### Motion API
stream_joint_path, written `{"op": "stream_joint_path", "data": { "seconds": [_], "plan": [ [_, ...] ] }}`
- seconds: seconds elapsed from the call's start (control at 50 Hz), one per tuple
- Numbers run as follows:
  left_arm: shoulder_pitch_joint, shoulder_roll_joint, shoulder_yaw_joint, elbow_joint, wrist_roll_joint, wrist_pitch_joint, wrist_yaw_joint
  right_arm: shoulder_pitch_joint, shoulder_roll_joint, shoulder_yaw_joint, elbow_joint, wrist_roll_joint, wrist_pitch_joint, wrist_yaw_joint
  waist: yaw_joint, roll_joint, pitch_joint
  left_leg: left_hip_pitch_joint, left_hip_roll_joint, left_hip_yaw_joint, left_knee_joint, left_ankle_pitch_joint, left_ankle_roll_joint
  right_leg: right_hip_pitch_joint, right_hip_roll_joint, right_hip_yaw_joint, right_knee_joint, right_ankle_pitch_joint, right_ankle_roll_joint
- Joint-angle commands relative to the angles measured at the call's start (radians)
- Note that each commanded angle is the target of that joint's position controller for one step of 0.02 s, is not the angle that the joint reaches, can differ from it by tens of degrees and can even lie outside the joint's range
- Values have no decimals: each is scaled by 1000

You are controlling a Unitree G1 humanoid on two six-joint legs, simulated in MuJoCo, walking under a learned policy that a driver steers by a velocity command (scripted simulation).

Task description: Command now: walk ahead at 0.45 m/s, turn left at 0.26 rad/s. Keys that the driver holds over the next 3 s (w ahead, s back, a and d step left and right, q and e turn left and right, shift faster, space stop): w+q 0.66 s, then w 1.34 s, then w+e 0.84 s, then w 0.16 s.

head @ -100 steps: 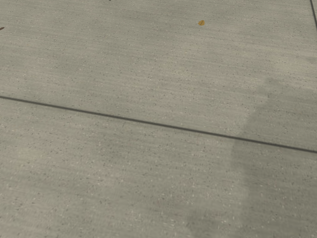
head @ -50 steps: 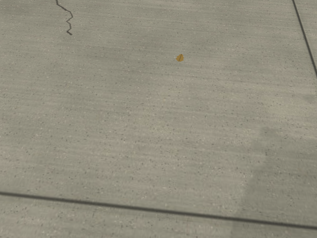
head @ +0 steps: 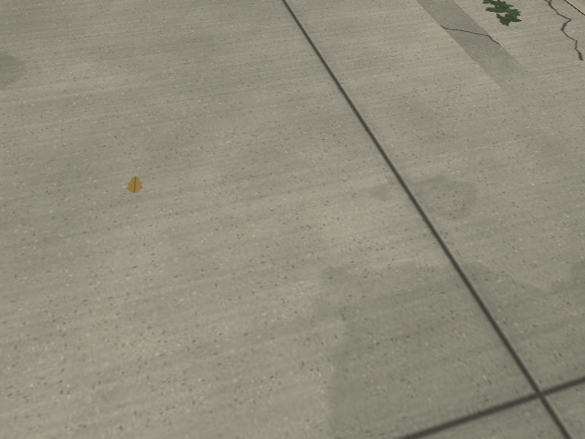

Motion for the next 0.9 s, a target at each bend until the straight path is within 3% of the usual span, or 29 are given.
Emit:
{"op": "stream_joint_path", "data": {
  "seconds": [0.02, 0.04, 0.06, 0.12, 0.2, 0.3, 0.34, 0.38, 0.4, 0.42, 0.44, 0.46, 0.48, 0.5, 0.54, 0.56, 0.62, 0.68, 0.74, 0.82, 0.86, 0.9],
  "plan": [
    [-93, 103, 15, -106, 10, -31, -16, 126, -151, -40, -9, 7, -2, 9, -37, 87, 83, 315, 322, -573, -327, -301, 179, -526, -81, 20, 305, 70, -9],
    [-106, 92, 13, -108, 6, -32, -21, 110, -133, -33, -12, 7, -6, 6, -22, 83, 87, 279, 275, -491, -341, -187, 157, -499, -102, 12, 270, 118, 5],
    [-111, 87, 9, -109, 16, -25, -24, 113, -120, -29, -4, 13, -12, 1, -15, 103, 82, 263, 238, -429, -347, -66, 144, -475, -113, 3, 236, 151, 27],
    [-154, 74, 1, -128, 24, -6, -27, 176, -132, -33, 29, 28, -22, -11, -16, 108, 50, 270, 197, -347, -327, 241, 160, -476, -101, -36, 205, 196, 83],
    [-328, 54, -15, -196, 12, 2, -28, 238, -134, -38, 51, 25, -16, -18, -55, 107, 76, 243, 163, -311, -319, 357, 157, -501, -90, -65, 40, 285, 124],
    [-453, 56, -29, -252, -7, -5, -27, 276, -154, -46, 55, 16, -7, -26, -89, 127, 69, 251, 168, -338, -254, 482, 126, -392, -51, -60, -160, 380, 104],
    [-407, 81, -23, -247, -10, -11, -19, 238, -170, -51, 42, 14, -6, -33, -53, 130, 56, 244, 183, -364, -212, 522, 96, -280, -43, -40, -222, 362, 78],
    [-230, 128, -3, -193, -12, -20, -1, 187, -193, -57, 24, 11, -8, -31, 25, 117, -20, 216, 153, -355, -39, 684, 57, -38, -5, -48, -272, 291, 43],
    [-98, 159, 10, -161, -4, -31, 13, 175, -190, -57, 19, 17, -12, -23, 92, 69, -100, 151, 93, -313, 158, 632, 35, 155, -48, -19, -317, 293, 16],
    [58, 232, 26, -160, 23, -37, 33, 193, -113, -37, -14, 24, -18, -17, 134, -48, -253, 27, 32, -247, 440, 316, 24, 370, -292, 226, -349, 36, -27],
    [11, 300, 41, -168, 34, -24, 31, 319, -38, -23, -41, 52, -9, -19, 37, -289, -317, -256, -101, -151, 674, -345, 6, 503, -510, 689, -492, -74, -122],
    [-55, 207, 30, -177, 13, -12, 25, 291, -128, -33, -9, 14, 8, -27, 17, -132, -201, -331, -7, -151, 761, -274, 20, 378, -477, 707, -514, -174, -125],
    [-119, 121, 10, -187, 3, -12, 22, 219, -133, -37, -10, 5, 12, -17, 10, -30, -75, -325, 32, -139, 743, -172, 18, 242, -427, 531, -528, -122, -107],
    [-144, 86, 0, -181, 5, -16, 19, 179, -113, -33, -15, 4, 15, -8, 1, -1, -16, -303, 61, -127, 706, -120, 9, 154, -377, 386, -550, 33, -92],
    [-125, 75, -5, -155, 1, -29, 22, 160, -103, -33, -19, -13, 35, 10, -19, -62, 17, -264, 94, -112, 665, -95, -7, 74, -314, 207, -579, 222, -66],
    [-107, 77, -4, -143, -5, -40, 18, 153, -96, -32, -25, -13, 45, 17, -23, -71, 13, -258, 96, -104, 659, -85, -11, 66, -311, 164, -585, 300, -68],
    [-72, 86, 3, -121, -17, -60, 12, 66, -81, -25, -60, -14, 60, 33, -23, -52, 28, -343, 115, -93, 636, -15, -23, 90, -317, 63, -625, 393, -85],
    [-31, 83, 5, -96, -15, -60, 10, -37, -71, -16, -96, -15, 59, 45, -8, -32, 57, -417, 121, -83, 547, 84, -38, 112, -300, -29, -645, 461, -89],
    [-5, 81, 3, -68, -14, -60, 3, -127, -43, 3, -120, -13, 48, 50, 7, -35, 76, -362, 97, -45, 339, 191, -38, 105, -261, -118, -646, 526, -76],
    [78, 109, 5, -15, -16, -50, 6, -246, -38, 20, -157, -19, 38, 51, 42, -39, 102, -292, 74, 34, 146, 170, -5, 178, -289, -152, -635, 614, -75],
    [106, 124, 5, 13, -16, -36, 12, -257, -50, 21, -162, -25, 33, 43, 36, -45, 98, -266, 53, 56, 93, 91, 25, 257, -310, -157, -578, 759, -75],
    [108, 147, 7, 33, -15, -23, 16, -168, -69, 12, -132, -31, 24, 30, -15, -67, 35, -124, -4, 84, 46, 5, 65, 301, -313, -180, -412, 1061, -64]
  ]
}}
